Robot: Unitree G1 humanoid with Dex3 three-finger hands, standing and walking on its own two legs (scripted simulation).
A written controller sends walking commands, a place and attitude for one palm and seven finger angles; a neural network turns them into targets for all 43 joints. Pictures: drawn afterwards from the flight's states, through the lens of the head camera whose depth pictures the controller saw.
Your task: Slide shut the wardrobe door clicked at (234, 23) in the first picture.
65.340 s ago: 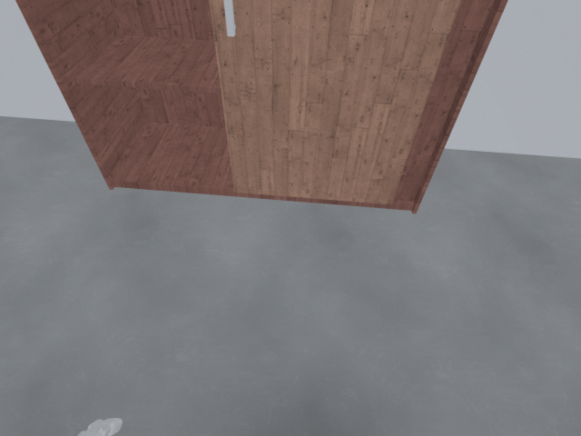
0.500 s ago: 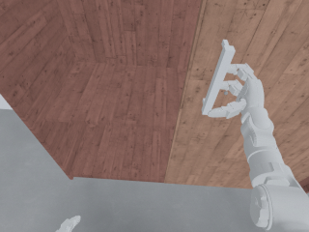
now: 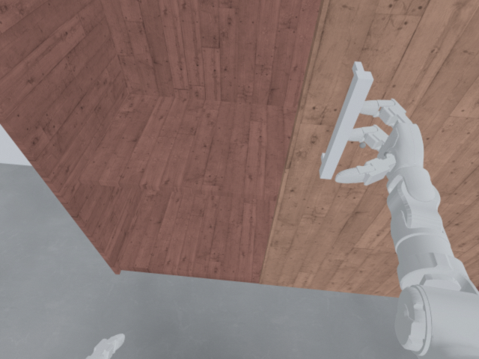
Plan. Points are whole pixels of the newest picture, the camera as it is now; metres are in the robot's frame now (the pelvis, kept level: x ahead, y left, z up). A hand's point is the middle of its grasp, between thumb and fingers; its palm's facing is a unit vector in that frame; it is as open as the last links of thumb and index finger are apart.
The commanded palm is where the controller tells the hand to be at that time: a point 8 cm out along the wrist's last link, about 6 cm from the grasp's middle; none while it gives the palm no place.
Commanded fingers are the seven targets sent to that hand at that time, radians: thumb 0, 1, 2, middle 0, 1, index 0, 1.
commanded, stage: move the hooked fingers beside the handle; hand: right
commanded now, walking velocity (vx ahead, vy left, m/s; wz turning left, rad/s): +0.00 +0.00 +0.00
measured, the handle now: (339, 126) +0.48 -0.11 +0.15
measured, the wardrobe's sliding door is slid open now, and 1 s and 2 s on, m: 0.59 0.59 0.59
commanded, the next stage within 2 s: feel for the door with the fingertips in 1.82 s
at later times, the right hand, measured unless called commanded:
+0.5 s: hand (364, 145) +0.44 -0.15 +0.15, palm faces -0.05 +1.00 +0.00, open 13.5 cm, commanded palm +0.41 -0.23 +0.14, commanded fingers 0.00 0.50 -0.30 0.30 1.20 0.30 1.20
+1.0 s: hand (384, 152) +0.43 -0.18 +0.15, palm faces -0.01 +1.00 -0.01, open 14.0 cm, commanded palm +0.40 -0.23 +0.15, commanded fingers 0.00 0.50 -0.30 0.30 1.20 0.30 1.20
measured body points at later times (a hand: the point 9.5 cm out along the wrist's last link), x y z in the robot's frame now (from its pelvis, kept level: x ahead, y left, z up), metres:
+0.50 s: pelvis +0.01 +0.00 +0.00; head +0.03 +0.01 +0.45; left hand +0.08 +0.26 -0.11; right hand +0.44 -0.20 +0.15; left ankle +0.03 +0.12 -0.72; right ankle +0.03 -0.12 -0.72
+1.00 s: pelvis +0.05 -0.01 +0.01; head +0.06 +0.00 +0.46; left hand +0.19 +0.24 -0.09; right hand +0.42 -0.23 +0.15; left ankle +0.03 +0.12 -0.72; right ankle +0.03 -0.12 -0.72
